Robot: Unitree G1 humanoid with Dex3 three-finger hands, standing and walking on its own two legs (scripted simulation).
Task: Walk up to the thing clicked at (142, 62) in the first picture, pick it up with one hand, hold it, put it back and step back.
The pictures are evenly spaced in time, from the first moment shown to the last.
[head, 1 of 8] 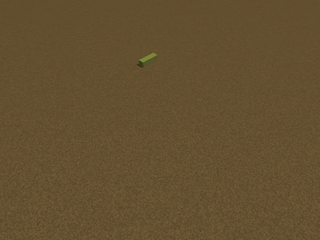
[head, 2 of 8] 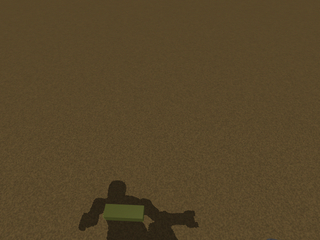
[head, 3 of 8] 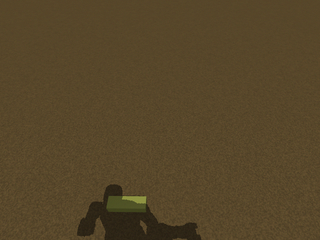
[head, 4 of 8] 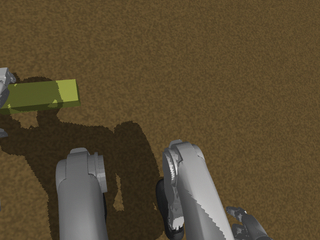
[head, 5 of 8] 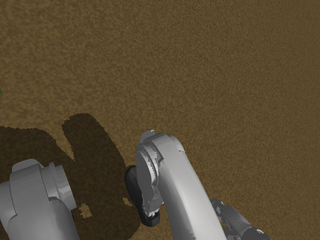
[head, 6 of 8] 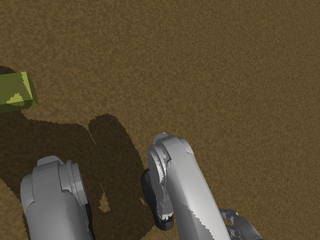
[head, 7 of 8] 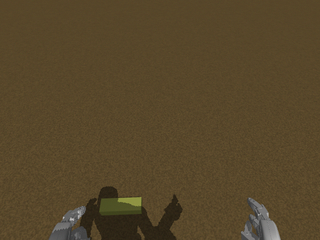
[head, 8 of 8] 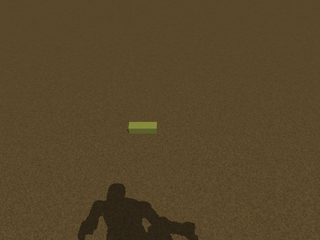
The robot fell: no
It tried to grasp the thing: yes
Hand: left
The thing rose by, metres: 0.67
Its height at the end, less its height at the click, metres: +0.00
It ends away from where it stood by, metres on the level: 0.03
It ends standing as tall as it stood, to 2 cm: yes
